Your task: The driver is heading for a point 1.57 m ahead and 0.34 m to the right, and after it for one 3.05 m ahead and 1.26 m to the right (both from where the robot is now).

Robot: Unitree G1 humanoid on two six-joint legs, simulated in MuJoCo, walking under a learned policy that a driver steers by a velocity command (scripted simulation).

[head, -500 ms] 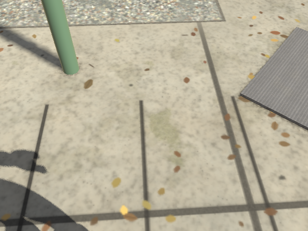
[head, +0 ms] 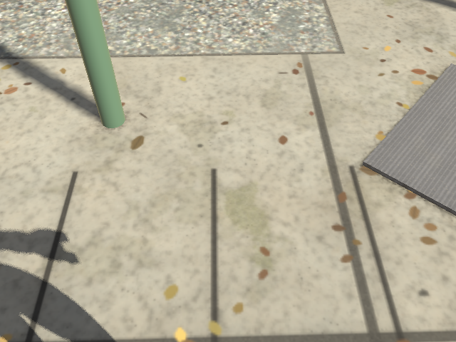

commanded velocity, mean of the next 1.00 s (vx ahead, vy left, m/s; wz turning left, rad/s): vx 0.01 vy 0.00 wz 0.01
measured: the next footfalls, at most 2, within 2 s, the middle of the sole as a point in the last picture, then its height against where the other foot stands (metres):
left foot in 1.26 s outside the picture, level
right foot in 1.78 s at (264, 341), level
